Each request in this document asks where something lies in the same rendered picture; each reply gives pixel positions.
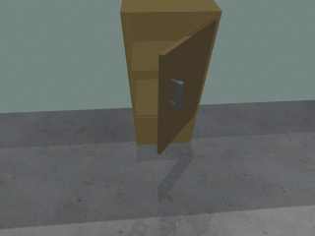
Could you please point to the cupboard door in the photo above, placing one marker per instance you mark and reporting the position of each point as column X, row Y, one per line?
column 185, row 60

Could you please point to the handle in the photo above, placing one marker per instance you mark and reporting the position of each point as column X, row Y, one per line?
column 179, row 93

